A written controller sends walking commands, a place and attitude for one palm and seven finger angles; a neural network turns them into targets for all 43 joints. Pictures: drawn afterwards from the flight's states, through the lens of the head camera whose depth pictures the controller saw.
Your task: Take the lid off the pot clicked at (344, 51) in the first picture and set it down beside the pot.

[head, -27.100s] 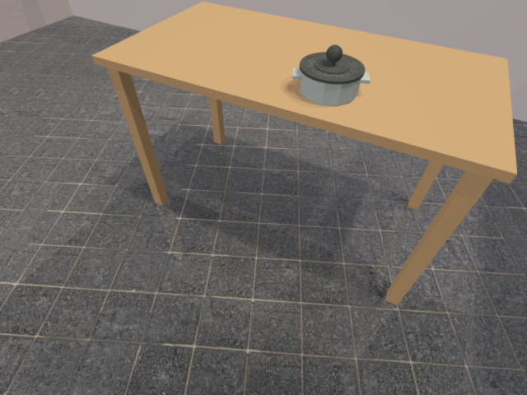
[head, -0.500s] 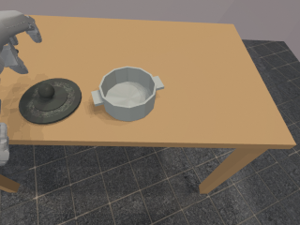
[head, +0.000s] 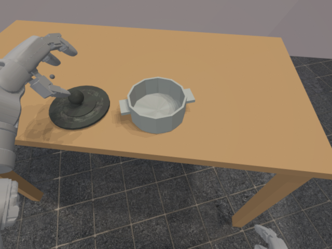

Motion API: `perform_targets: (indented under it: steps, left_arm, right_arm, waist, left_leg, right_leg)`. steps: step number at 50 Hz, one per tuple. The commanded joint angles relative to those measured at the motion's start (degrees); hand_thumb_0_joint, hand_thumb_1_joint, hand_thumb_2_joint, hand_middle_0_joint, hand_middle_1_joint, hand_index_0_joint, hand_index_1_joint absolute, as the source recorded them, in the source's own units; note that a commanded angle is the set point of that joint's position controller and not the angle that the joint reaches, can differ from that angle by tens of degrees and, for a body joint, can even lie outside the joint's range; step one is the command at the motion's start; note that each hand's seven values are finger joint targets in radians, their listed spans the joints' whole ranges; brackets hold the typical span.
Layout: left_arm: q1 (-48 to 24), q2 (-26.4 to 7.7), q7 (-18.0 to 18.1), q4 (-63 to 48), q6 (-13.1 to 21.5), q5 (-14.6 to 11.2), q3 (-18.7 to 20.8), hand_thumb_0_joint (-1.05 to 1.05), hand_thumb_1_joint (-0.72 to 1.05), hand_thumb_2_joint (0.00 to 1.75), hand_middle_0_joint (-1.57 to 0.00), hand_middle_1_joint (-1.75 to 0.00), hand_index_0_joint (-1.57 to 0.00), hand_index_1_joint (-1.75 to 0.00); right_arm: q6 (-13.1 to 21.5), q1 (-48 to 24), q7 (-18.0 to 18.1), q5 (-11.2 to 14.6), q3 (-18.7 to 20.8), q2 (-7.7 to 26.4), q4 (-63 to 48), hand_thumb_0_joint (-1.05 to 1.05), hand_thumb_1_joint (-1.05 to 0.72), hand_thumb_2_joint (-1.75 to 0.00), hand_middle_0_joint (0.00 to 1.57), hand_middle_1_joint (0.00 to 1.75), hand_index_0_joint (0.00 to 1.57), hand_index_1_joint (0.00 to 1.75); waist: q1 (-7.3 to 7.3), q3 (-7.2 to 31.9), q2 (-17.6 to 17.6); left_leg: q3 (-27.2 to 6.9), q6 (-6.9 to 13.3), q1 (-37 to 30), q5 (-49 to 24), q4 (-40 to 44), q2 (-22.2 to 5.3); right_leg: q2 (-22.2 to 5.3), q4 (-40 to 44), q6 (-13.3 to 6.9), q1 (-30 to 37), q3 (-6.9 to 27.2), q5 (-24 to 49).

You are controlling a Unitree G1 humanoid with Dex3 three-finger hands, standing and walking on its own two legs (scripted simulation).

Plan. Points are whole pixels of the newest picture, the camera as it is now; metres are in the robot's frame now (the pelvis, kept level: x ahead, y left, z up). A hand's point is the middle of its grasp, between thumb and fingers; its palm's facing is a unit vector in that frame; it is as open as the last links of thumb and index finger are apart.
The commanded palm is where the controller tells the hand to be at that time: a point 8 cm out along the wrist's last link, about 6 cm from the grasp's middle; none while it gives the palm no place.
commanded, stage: draw the hand back to the body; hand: left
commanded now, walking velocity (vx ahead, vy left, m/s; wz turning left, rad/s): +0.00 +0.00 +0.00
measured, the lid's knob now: (76, 97) +0.51 +0.30 +0.05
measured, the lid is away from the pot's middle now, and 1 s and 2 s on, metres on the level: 0.25 0.25 0.25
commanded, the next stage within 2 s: step back with the hand held close in 1.70 s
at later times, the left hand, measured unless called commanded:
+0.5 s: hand (64, 76) +0.38 +0.22 +0.23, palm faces +0.45 -0.86 -0.25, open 9.7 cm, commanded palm +0.32 +0.26 +0.24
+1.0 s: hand (55, 115) +0.29 +0.20 +0.22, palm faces +0.44 -0.87 -0.23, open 7.6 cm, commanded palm +0.23 +0.24 +0.23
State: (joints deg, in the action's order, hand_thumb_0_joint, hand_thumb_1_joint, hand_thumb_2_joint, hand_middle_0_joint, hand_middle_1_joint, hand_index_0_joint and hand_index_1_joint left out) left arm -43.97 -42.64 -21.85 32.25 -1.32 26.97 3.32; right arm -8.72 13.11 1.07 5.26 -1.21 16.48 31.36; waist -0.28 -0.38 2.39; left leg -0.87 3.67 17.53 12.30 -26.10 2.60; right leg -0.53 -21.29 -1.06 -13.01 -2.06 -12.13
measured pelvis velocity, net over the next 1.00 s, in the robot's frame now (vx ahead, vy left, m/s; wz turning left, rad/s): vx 0.01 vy -0.06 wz -0.04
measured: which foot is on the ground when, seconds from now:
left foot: down 0.00-1.00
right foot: down 0.00-1.00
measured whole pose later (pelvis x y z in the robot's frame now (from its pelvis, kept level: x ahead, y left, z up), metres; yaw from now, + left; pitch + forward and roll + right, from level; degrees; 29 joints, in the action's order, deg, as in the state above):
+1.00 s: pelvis +0.01 -0.06 +0.00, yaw -2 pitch -4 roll +0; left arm 0.4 -22.8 4.8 -8.7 3.9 -7.8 21.9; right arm 2.8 7.6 3.9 2.5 -2.5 13.4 37.6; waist 2.7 -1.5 3.6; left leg 0.0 -0.8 5.3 13.0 -22.5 -1.8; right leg 3.6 -19.6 -3.2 -2.5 -0.9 -12.9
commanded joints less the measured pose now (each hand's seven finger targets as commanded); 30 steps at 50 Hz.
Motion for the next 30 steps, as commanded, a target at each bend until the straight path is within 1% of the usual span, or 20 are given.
perform_targets:
  steps: [1, 2, 3, 5, 6, 7, 8, 9, 10, 12, 14, 15, 16, 17, 19, 20, 22, 26, 28, 30]
  left_arm:
    - [-15.5, -4.3, 17.2, -13.5, 5.4, -24.3, 12.5, 0.0, -0.04, 0.71, -0.37, -0.82, -0.37, -0.82]
    - [-16.3, -6.6, 19.4, -14.7, 5.8, -25.6, 15.2, 0.0, -0.04, 0.71, -0.37, -0.82, -0.37, -0.82]
    - [-18.4, -8.5, 21.0, -17.7, 6.4, -26.6, 17.2, 0.0, -0.02, 0.71, -0.37, -0.8, -0.37, -0.8]
    - [-21.9, -9.8, 23.5, -21.6, 7.5, -27.3, 19.1, 0.0, 0.03, 0.72, -0.36, -0.78, -0.36, -0.78]
    - [-22.6, -8.5, 24.4, -24.9, 8.2, -27.6, 18.7, 0.0, 0.05, 0.72, -0.35, -0.76, -0.35, -0.76]
    - [-19.2, -7.8, 25.1, -25.4, 8.3, -28.2, 19.6, 0.0, 0.08, 0.73, -0.35, -0.75, -0.35, -0.75]
    - [-14.1, -7.4, 25.7, -24.9, 8.2, -28.7, 20.9, 0.0, 0.1, 0.73, -0.35, -0.74, -0.35, -0.74]
    - [-9.5, -6.7, 25.9, -26.9, 8.2, -29.3, 21.8, 0.0, 0.12, 0.74, -0.34, -0.73, -0.34, -0.73]
    - [-4.8, -6.6, 26.1, -27.8, 8.4, -29.7, 23.2, 0.0, 0.15, 0.74, -0.34, -0.71, -0.34, -0.71]
    - [3.5, -3.3, 25.9, -26.6, 7.5, -31.0, 22.7, 0.0, 0.19, 0.75, -0.33, -0.69, -0.33, -0.69]
    - [5.6, -1.9, 25.6, -27.1, 6.9, -31.9, 21.9, 0.0, 0.24, 0.76, -0.32, -0.66, -0.32, -0.66]
    - [6.8, -1.5, 25.7, -26.0, 6.7, -32.1, 21.9, 0.0, 0.27, 0.77, -0.32, -0.65, -0.32, -0.65]
    - [6.7, -2.7, 25.7, -27.4, 6.7, -32.2, 22.7, 0.0, 0.29, 0.77, -0.31, -0.64, -0.31, -0.64]
    - [6.8, -4.3, 25.8, -29.1, 6.6, -32.3, 24.2, 0.0, 0.31, 0.78, -0.31, -0.62, -0.31, -0.62]
    - [4.8, -5.8, 26.1, -36.0, 7.5, -32.2, 25.4, 0.0, 0.36, 0.79, -0.3, -0.6, -0.3, -0.6]
    - [3.2, -5.0, 26.1, -39.7, 8.1, -32.2, 24.2, 0.0, 0.38, 0.79, -0.29, -0.58, -0.29, -0.58]
    - [6.4, -3.0, 26.6, -38.0, 7.6, -32.4, 23.5, 0.0, 0.43, 0.8, -0.29, -0.56, -0.29, -0.56]
    - [14.5, -2.7, 26.9, -37.2, 7.2, -32.9, 25.8, 0.0, 0.52, 0.82, -0.27, -0.51, -0.27, -0.51]
    - [17.0, -2.6, 26.8, -39.7, 7.3, -33.3, 26.3, 0.0, 0.57, 0.83, -0.26, -0.48, -0.26, -0.48]
    - [16.4, -0.7, 26.7, -42.9, 7.9, -33.5, 24.5, 0.0, 0.62, 0.84, -0.25, -0.45, -0.25, -0.45]
  right_arm:
    - [6.7, -1.4, 2.7, -0.4, 0.8, 7.2, -5.9, 0.0, -0.9, -0.9, 0.2, 0.3, 0.2, 0.3]
    - [6.9, -1.7, 3.0, -0.7, 0.8, 7.5, -4.9, 0.0, -0.9, -0.9, 0.2, 0.3, 0.2, 0.3]
    - [7.4, -2.1, 3.2, -0.9, 0.6, 7.5, -4.3, 0.0, -0.9, -0.9, 0.2, 0.3, 0.2, 0.3]
    - [8.5, -2.6, 3.6, -1.6, 0.4, 7.2, -2.8, 0.0, -0.9, -0.9, 0.2, 0.3, 0.2, 0.3]
    - [9.5, -3.1, 3.5, -1.7, 0.3, 6.7, -2.9, 0.0, -0.9, -0.9, 0.2, 0.3, 0.2, 0.3]
    - [10.2, -3.5, 3.5, -1.9, 0.2, 6.3, -2.8, 0.0, -0.9, -0.9, 0.2, 0.3, 0.2, 0.3]
    - [10.7, -3.7, 3.3, -2.0, 0.3, 6.0, -2.6, 0.0, -0.9, -0.9, 0.2, 0.3, 0.2, 0.3]
    - [11.1, -4.0, 3.1, -2.1, 0.3, 5.8, -2.8, 0.0, -0.9, -0.9, 0.2, 0.3, 0.2, 0.3]
    - [11.4, -4.3, 2.7, -2.3, 0.6, 5.8, -2.9, 0.0, -0.9, -0.9, 0.2, 0.3, 0.2, 0.3]
    - [11.1, -4.8, 2.3, -2.4, 1.0, 5.8, -2.7, 0.0, -0.9, -0.9, 0.2, 0.3, 0.2, 0.3]
    - [10.8, -5.4, 2.3, -2.1, 1.5, 6.3, -2.6, 0.0, -0.9, -0.9, 0.2, 0.3, 0.2, 0.3]
    - [10.7, -5.7, 2.5, -2.0, 1.7, 6.4, -2.5, 0.0, -0.9, -0.9, 0.2, 0.3, 0.2, 0.3]
    - [10.6, -5.8, 2.6, -1.9, 1.9, 6.7, -2.5, 0.0, -0.9, -0.9, 0.2, 0.3, 0.2, 0.3]
    - [10.5, -6.2, 2.8, -1.8, 1.9, 6.7, -2.4, 0.0, -0.9, -0.9, 0.2, 0.3, 0.2, 0.3]
    - [11.3, -7.2, 2.9, -1.9, 1.9, 6.3, -2.6, 0.0, -0.9, -0.9, 0.2, 0.3, 0.2, 0.3]
    - [11.7, -7.9, 2.8, -1.8, 1.7, 5.9, -2.7, 0.0, -0.9, -0.9, 0.2, 0.3, 0.2, 0.3]
    - [12.1, -7.8, 2.9, -1.8, 1.9, 5.7, -1.9, 0.0, -0.9, -0.9, 0.2, 0.3, 0.2, 0.3]
    - [12.1, -8.2, 2.9, -1.8, 2.3, 5.7, -1.4, 0.0, -0.9, -0.9, 0.2, 0.3, 0.2, 0.3]
    - [12.1, -9.2, 2.8, -1.8, 2.3, 5.5, -1.7, 0.0, -0.9, -0.9, 0.2, 0.3, 0.2, 0.3]
    - [12.4, -10.1, 2.8, -1.7, 2.3, 5.1, -2.0, 0.0, -0.9, -0.9, 0.2, 0.3, 0.2, 0.3]
  waist:
    - [-2.31, 14.8, -0.7]
    - [-1.85, 15.3, -2.4]
    - [-1.61, 15.9, -0.7]
    - [-1.76, 14.9, 4.2]
    - [-1.61, 15.8, 8.8]
    - [-1.0, 15.4, 11.3]
    - [-0.27, 14.5, 11.6]
    - [0.49, 15.7, 12.6]
    - [0.92, 15.6, 10.1]
    - [1.18, 14.3, 3.8]
    - [0.71, 12.9, -2.0]
    - [0.3, 11.6, -3.2]
    - [0.54, 12.1, -3.9]
    - [0.73, 13.0, -3.4]
    - [1.09, 16.1, 0.3]
    - [0.64, 16.7, 3.7]
    - [0.7, 15.1, 2.3]
    - [1.3, 14.2, -1.9]
    - [1.72, 14.4, -0.6]
    - [1.18, 13.9, 0.3]
  left_leg:
    - [-7.0, -1.3, -22.5, -1.3, 7.1, -7.3]
    - [-4.8, -0.9, -20.1, -3.2, 6.5, -6.2]
    - [-3.5, -1.1, -18.9, -5.9, 6.2, -5.6]
    - [-2.7, -1.6, -19.0, -8.0, 6.2, -5.4]
    - [-2.9, -2.1, -20.3, -9.1, 6.3, -5.3]
    - [-3.1, -2.4, -20.7, -10.5, 6.2, -5.4]
    - [-2.8, -2.6, -20.1, -12.4, 5.8, -5.3]
    - [-2.3, -2.7, -20.4, -15.7, 5.1, -5.3]
    - [-1.6, -2.4, -19.3, -18.8, 4.2, -5.1]
    - [0.1, -1.8, -16.5, -20.7, 3.2, -5.0]
    - [1.2, -1.1, -14.5, -18.3, 3.0, -4.8]
    - [1.9, -0.8, -13.7, -17.2, 2.9, -4.6]
    - [2.4, -0.5, -13.5, -16.7, 2.9, -4.2]
    - [2.5, -0.3, -13.9, -16.6, 2.6, -4.1]
    - [2.8, -0.1, -16.2, -19.2, 1.8, -3.6]
    - [2.8, -0.2, -17.2, -20.2, 1.6, -3.4]
    - [3.1, 0.0, -17.3, -19.5, 1.3, -3.2]
    - [3.6, -0.1, -15.7, -18.0, 1.1, -2.9]
    - [3.8, -0.1, -15.7, -17.0, 1.0, -2.9]
    - [3.8, -0.2, -16.4, -16.9, 1.2, -2.8]
  right_leg:
    - [1.8, 3.9, -2.8, -2.9, 0.7, 2.4]
    - [1.6, 4.0, -2.6, 0.6, 1.1, 5.7]
    - [1.4, 3.7, -2.5, 2.8, 1.2, 7.8]
    - [1.3, 3.6, -2.5, 3.4, 1.2, 8.9]
    - [1.3, 3.4, -2.7, 3.8, 1.0, 9.3]
    - [1.4, 3.1, -2.9, 4.3, 0.8, 9.8]
    - [1.5, 2.9, -3.0, 5.5, 0.7, 11.0]
    - [1.3, 2.5, -3.0, 7.1, 0.6, 12.9]
    - [1.3, 2.4, -2.9, 9.1, 0.6, 15.6]
    - [1.2, 1.7, -2.3, 10.9, 0.4, 20.1]
    - [1.1, 1.6, -1.6, 10.7, 0.5, 21.4]
    - [0.8, 1.8, -1.3, 10.4, 0.6, 21.9]
    - [0.7, 1.9, -1.0, 10.5, 0.9, 22.9]
    - [0.5, 1.8, -0.8, 11.1, 1.2, 23.4]
    - [0.1, 1.2, -0.5, 12.5, 1.8, 27.4]
    - [-0.2, 1.3, -0.6, 12.7, 2.1, 28.1]
    - [-0.2, 1.3, -0.1, 11.6, 2.2, 29.1]
    - [-0.9, 0.6, 0.9, 12.8, 2.3, 33.1]
    - [-1.3, 0.6, 1.2, 13.3, 2.7, 33.8]
    - [-1.1, 1.1, 1.0, 12.5, 2.6, 31.7]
